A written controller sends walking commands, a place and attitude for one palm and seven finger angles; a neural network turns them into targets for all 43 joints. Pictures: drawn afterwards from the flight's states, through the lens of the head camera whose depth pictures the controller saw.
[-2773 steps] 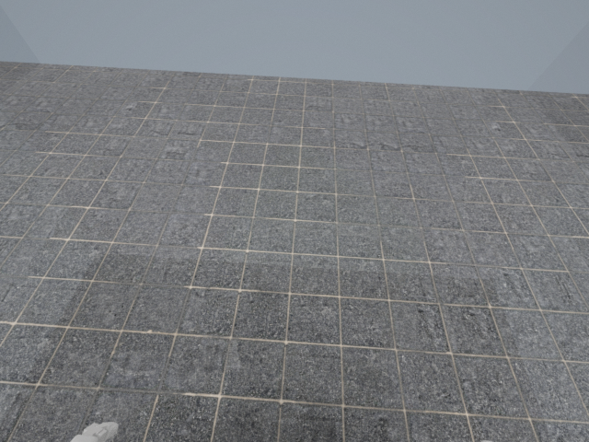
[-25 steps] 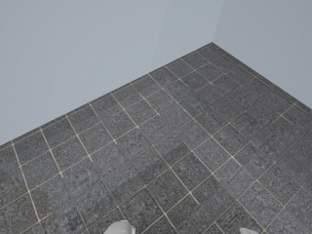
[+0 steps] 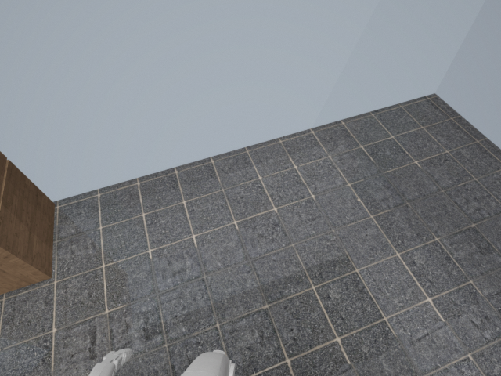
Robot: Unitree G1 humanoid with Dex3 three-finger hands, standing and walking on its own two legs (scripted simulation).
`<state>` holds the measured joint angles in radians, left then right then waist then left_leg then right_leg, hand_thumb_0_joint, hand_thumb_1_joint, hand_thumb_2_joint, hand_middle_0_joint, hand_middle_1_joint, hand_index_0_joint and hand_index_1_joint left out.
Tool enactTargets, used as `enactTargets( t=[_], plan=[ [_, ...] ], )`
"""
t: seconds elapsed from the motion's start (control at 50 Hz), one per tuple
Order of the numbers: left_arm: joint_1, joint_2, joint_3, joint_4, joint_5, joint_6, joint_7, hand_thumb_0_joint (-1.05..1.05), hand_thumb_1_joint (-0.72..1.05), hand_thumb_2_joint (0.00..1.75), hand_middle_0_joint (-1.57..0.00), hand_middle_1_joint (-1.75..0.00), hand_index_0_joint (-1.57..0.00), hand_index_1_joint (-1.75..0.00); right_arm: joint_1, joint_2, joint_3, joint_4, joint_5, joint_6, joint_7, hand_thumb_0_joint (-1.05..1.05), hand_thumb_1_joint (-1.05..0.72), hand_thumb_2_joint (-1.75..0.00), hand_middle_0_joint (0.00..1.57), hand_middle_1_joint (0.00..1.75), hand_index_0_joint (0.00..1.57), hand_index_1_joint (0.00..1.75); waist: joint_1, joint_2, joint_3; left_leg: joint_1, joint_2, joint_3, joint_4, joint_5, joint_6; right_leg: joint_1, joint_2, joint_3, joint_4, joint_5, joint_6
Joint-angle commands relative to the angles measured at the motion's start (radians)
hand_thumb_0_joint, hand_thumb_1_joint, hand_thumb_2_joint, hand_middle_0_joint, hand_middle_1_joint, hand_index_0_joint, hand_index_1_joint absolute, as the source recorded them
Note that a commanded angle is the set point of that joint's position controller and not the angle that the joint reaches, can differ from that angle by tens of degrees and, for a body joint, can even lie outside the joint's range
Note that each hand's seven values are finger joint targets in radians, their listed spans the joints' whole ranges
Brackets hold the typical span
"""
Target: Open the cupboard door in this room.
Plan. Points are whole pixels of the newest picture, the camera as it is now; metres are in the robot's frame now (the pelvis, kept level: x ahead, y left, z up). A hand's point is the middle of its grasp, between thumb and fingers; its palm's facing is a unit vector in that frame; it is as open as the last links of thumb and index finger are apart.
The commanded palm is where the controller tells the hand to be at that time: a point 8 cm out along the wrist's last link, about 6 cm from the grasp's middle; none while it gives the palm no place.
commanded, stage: turn to face it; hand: left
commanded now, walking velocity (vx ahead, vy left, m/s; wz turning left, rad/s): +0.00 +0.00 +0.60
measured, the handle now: out of the picture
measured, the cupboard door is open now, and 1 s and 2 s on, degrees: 43 43 43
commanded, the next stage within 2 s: take the last steps up to it in 1.66 s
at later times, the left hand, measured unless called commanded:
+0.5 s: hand out of the picture +0.05 +0.25 -0.16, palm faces +0.33 -0.91 -0.24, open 7.4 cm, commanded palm none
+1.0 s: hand out of the picture -0.04 +0.18 -0.17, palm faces +0.61 -0.77 -0.21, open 7.4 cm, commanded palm none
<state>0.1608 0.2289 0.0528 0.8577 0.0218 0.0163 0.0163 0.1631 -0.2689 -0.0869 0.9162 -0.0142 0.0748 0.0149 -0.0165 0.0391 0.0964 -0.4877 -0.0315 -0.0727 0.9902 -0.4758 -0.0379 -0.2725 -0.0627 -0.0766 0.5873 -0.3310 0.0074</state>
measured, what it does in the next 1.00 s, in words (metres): steps on the spot, turning left: left foot, then right foot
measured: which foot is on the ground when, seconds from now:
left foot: up 0.00-0.24, down 0.26-0.64, up 0.66-1.00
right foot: down 0.00-0.26, up 0.28-0.62, down 0.64-1.00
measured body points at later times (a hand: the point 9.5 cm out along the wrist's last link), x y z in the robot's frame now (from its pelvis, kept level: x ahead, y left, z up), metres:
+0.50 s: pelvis +0.02 +0.01 +0.01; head +0.07 +0.05 +0.45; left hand +0.03 +0.30 -0.14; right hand +0.19 -0.21 -0.12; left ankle +0.01 +0.12 -0.73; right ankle +0.05 -0.15 -0.67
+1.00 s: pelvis +0.04 -0.01 +0.00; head +0.08 +0.04 +0.44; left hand -0.07 +0.22 -0.16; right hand +0.29 -0.15 -0.13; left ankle -0.01 +0.09 -0.72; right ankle +0.08 -0.14 -0.73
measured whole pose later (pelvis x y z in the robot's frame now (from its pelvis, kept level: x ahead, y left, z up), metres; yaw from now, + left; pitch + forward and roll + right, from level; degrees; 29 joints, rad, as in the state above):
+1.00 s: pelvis +0.04 -0.01 +0.00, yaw +37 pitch +0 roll +1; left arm 0.25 0.22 0.05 0.90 0.02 0.01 0.01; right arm 0.10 -0.25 -0.06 0.91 -0.01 0.06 0.03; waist 0.01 -0.06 0.12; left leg -0.34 0.01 0.09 0.67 -0.36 -0.05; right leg -0.19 -0.15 -0.23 0.59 -0.38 0.04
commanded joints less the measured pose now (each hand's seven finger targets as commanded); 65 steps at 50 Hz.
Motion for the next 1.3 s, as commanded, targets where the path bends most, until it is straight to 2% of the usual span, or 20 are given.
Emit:
enactTargets(
  t=[0.0,0.12,0.2,0.24,0.26,0.36,0.5,0.58,0.6,0.62,0.64,0.7,0.74,0.88,0.96,0.98,1.0,1.02,1.12,1.28],
  plan=[
    [0.005,0.149,0.028,-0.073,-0.001,-0.024,0.016,0.00,0.90,0.90,-0.20,-0.30,-0.20,-0.30,-0.047,-0.060,-0.014,-0.089,0.000,-0.018,0.012,0.00,-0.90,-0.90,0.20,0.30,0.20,0.30,0.003,-0.280,-0.086,-0.101,0.066,0.067,0.195,0.029,-0.033,0.123,-0.257,0.099,-0.242,0.480,-0.118],
    [0.120,0.204,0.050,-0.025,0.009,-0.026,0.016,0.00,0.90,0.90,-0.20,-0.30,-0.20,-0.30,-0.119,-0.016,0.012,-0.105,0.009,-0.035,0.020,0.00,-0.90,-0.90,0.20,0.30,0.20,0.30,0.067,-0.245,-0.142,0.026,0.045,0.174,-0.226,0.017,-0.027,0.272,-0.291,0.024,-0.126,0.692,-0.112],
    [0.081,0.208,0.057,-0.029,-0.010,-0.019,0.004,0.00,0.90,0.90,-0.20,-0.30,-0.20,-0.30,0.017,-0.074,-0.001,-0.073,0.002,-0.049,0.013,0.00,-0.90,-0.90,0.20,0.30,0.20,0.30,-0.019,-0.157,-0.185,0.326,0.033,0.175,-0.539,0.322,0.009,0.110,-0.258,-0.070,0.088,0.576,-0.016],
    [0.011,0.087,0.024,-0.099,-0.017,-0.008,-0.003,0.00,0.90,0.90,-0.20,-0.30,-0.20,-0.30,0.171,-0.262,-0.049,-0.048,-0.007,-0.057,-0.005,0.00,-0.90,-0.90,0.20,0.30,0.20,0.30,-0.099,0.295,-0.256,0.565,0.451,-0.376,-0.596,1.010,0.254,-0.317,-0.050,-0.059,0.502,-0.351,0.096],
    [-0.032,0.119,0.028,-0.112,-0.009,0.005,0.005,0.00,0.90,0.90,-0.20,-0.30,-0.20,-0.30,0.200,-0.258,-0.045,-0.026,-0.007,-0.051,-0.014,0.00,-0.90,-0.90,0.20,0.30,0.20,0.30,-0.098,0.158,-0.259,0.541,0.469,-0.330,-0.569,0.962,0.303,-0.329,-0.063,0.058,0.584,-0.340,0.073],
    [-0.003,0.104,0.037,-0.042,-0.005,0.019,-0.008,0.00,0.90,0.90,-0.20,-0.30,-0.20,-0.30,0.012,-0.159,-0.015,-0.073,-0.008,-0.064,-0.035,0.00,-0.90,-0.90,0.20,0.30,0.20,0.30,-0.002,0.118,-0.150,0.335,0.260,-0.159,-0.630,0.623,0.186,-0.276,-0.044,0.084,0.556,-0.080,0.082],
    [-0.031,0.093,0.030,-0.062,-0.010,0.014,-0.007,0.00,0.90,0.90,-0.20,-0.30,-0.20,-0.30,0.017,-0.175,-0.028,-0.071,-0.013,-0.054,-0.026,0.00,-0.90,-0.90,0.20,0.30,0.20,0.30,-0.008,0.120,-0.142,0.279,0.235,-0.235,-0.628,0.499,0.193,-0.134,0.023,0.054,0.228,-0.100,0.074],
    [0.078,0.114,0.038,-0.041,-0.014,-0.002,0.000,0.00,0.90,0.90,-0.20,-0.30,-0.20,-0.30,-0.045,-0.166,-0.034,-0.092,-0.003,-0.044,-0.024,0.00,-0.90,-0.90,0.20,0.30,0.20,0.30,0.051,0.104,-0.158,0.134,0.171,-0.246,-0.529,0.452,0.140,0.134,0.049,0.039,-0.097,0.071,0.058],
    [0.125,0.170,0.051,-0.036,-0.005,-0.015,0.007,0.00,0.90,0.90,-0.20,-0.30,-0.20,-0.30,-0.045,-0.118,-0.029,-0.102,0.007,-0.045,-0.019,0.00,-0.90,-0.90,0.20,0.30,0.20,0.30,0.074,-0.050,-0.180,0.015,0.097,-0.189,-0.409,0.294,0.085,0.270,-0.073,0.161,-0.258,0.076,0.032],
    [0.138,0.265,0.068,-0.038,0.011,-0.023,0.015,0.00,0.90,0.90,-0.20,-0.30,-0.20,-0.30,-0.042,-0.053,-0.020,-0.126,0.012,-0.047,-0.013,0.00,-0.90,-0.90,0.20,0.30,0.20,0.30,0.084,-0.339,-0.173,-0.127,-0.058,0.016,-0.159,-0.049,-0.003,0.313,-0.351,0.439,-0.342,0.139,-0.077],
    [0.120,0.269,0.059,-0.046,0.004,-0.021,0.019,0.00,0.90,0.90,-0.20,-0.30,-0.20,-0.30,-0.051,-0.091,-0.026,-0.124,0.003,-0.042,-0.009,0.00,-0.90,-0.90,0.20,0.30,0.20,0.30,0.074,-0.310,-0.158,-0.112,-0.014,0.005,0.079,-0.161,0.000,0.188,-0.451,0.463,-0.335,0.231,-0.160],
    [0.007,0.155,0.027,-0.067,-0.007,-0.026,0.018,0.00,0.90,0.90,-0.20,-0.30,-0.20,-0.30,-0.024,-0.078,-0.026,-0.071,-0.004,-0.021,0.004,0.00,-0.90,-0.90,0.20,0.30,0.20,0.30,-0.002,-0.275,-0.086,-0.130,0.049,0.018,0.266,0.020,-0.024,0.131,-0.271,0.199,-0.260,0.424,-0.119],
    [0.023,0.139,0.023,-0.066,-0.007,-0.029,0.018,0.00,0.90,0.90,-0.20,-0.30,-0.20,-0.30,-0.036,-0.053,-0.014,-0.073,0.001,-0.018,0.012,0.00,-0.90,-0.90,0.20,0.30,0.20,0.30,0.003,-0.256,-0.092,-0.113,0.054,0.061,0.198,0.051,-0.038,0.174,-0.242,0.087,-0.234,0.569,-0.105],
    [0.130,0.203,0.049,-0.022,0.005,-0.027,0.017,0.00,0.90,0.90,-0.20,-0.30,-0.20,-0.30,-0.129,-0.017,0.012,-0.098,0.008,-0.030,0.018,0.00,-0.90,-0.90,0.20,0.30,0.20,0.30,0.062,-0.234,-0.121,0.014,0.047,0.169,-0.199,0.026,-0.028,0.268,-0.297,0.022,-0.144,0.719,-0.118],
    [0.093,0.209,0.057,-0.023,-0.007,-0.021,0.005,0.00,0.90,0.90,-0.20,-0.30,-0.20,-0.30,-0.006,-0.062,0.003,-0.076,0.001,-0.046,0.013,0.00,-0.90,-0.90,0.20,0.30,0.20,0.30,-0.012,-0.184,-0.169,0.289,0.020,0.188,-0.504,0.258,0.009,0.137,-0.269,-0.068,0.053,0.631,-0.032],
    [0.081,0.174,0.051,-0.041,-0.014,-0.016,0.000,0.00,0.90,0.90,-0.20,-0.30,-0.20,-0.30,0.078,-0.147,-0.019,-0.056,-0.005,-0.055,0.007,0.00,-0.90,-0.90,0.20,0.30,0.20,0.30,-0.060,0.008,-0.231,0.477,0.155,0.012,-0.557,0.478,0.070,-0.035,-0.203,-0.114,0.244,0.379,0.028],
    [0.035,0.095,0.027,-0.088,-0.020,-0.010,-0.005,0.00,0.90,0.90,-0.20,-0.30,-0.20,-0.30,0.158,-0.258,-0.048,-0.047,-0.009,-0.057,-0.003,0.00,-0.90,-0.90,0.20,0.30,0.20,0.30,-0.101,0.294,-0.240,0.557,0.431,-0.371,-0.609,0.882,0.232,-0.303,-0.053,-0.096,0.484,-0.330,0.099],
    [-0.023,0.120,0.023,-0.103,-0.011,0.006,0.003,0.00,0.90,0.90,-0.20,-0.30,-0.20,-0.30,0.197,-0.260,-0.044,-0.026,-0.001,-0.049,-0.011,0.00,-0.90,-0.90,0.20,0.30,0.20,0.30,-0.100,0.183,-0.244,0.532,0.457,-0.344,-0.583,0.919,0.284,-0.321,-0.067,0.042,0.565,-0.343,0.077],
    [0.016,0.117,0.039,-0.035,-0.001,0.020,-0.011,0.00,0.90,0.90,-0.20,-0.30,-0.20,-0.30,-0.004,-0.164,-0.010,-0.079,-0.006,-0.064,-0.035,0.00,-0.90,-0.90,0.20,0.30,0.20,0.30,0.004,0.121,-0.142,0.310,0.261,-0.183,-0.665,0.499,0.186,-0.280,-0.053,0.093,0.596,-0.060,0.082],
    [-0.032,0.101,0.031,-0.052,-0.003,0.018,-0.006,0.00,0.90,0.90,-0.20,-0.30,-0.20,-0.30,0.045,-0.163,-0.018,-0.055,-0.010,-0.061,-0.028,0.00,-0.90,-0.90,0.20,0.30,0.20,0.30,-0.011,0.088,-0.135,0.311,0.240,-0.258,-0.678,0.410,0.206,-0.229,-0.005,0.082,0.363,-0.072,0.085]
  ],
)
